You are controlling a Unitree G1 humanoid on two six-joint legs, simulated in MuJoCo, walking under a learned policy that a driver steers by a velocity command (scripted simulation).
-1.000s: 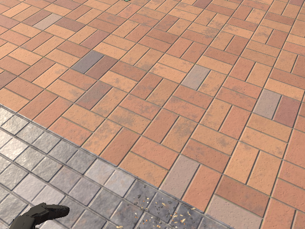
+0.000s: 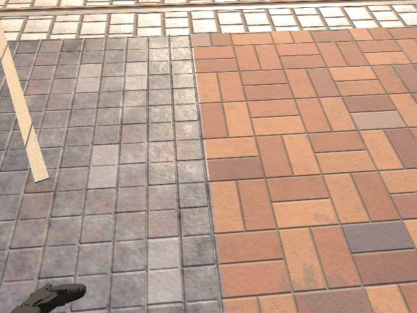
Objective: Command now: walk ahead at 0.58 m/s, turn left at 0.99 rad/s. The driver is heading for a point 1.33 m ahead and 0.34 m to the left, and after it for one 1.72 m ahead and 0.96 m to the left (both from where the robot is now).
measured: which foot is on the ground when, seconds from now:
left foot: down 0.00-0.00, up 0.02-0.52, down 0.54-0.96, up 0.98-1.00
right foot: down 0.00-0.56, up 0.58-0.96, down 0.98-1.00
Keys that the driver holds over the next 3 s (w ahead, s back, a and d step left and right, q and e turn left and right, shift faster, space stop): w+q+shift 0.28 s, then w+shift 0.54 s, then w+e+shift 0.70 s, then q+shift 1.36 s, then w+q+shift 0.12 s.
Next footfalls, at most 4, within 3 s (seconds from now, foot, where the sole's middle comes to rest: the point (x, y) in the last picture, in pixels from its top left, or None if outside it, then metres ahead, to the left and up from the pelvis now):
0.54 left None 0.39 0.24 -0.76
0.98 right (110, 210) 0.89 0.34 -0.76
1.38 left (45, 146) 1.22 0.66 -0.76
1.76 right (111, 92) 1.57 0.42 -0.76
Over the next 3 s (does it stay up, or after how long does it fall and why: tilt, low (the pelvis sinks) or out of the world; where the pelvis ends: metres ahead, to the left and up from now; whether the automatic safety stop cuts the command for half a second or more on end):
stays up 1.59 0.58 0.02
